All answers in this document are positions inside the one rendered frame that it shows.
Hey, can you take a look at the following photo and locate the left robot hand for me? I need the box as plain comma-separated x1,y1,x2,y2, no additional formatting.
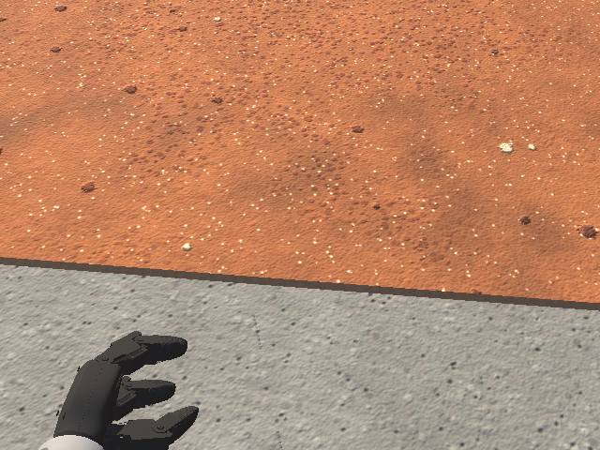
53,331,199,450

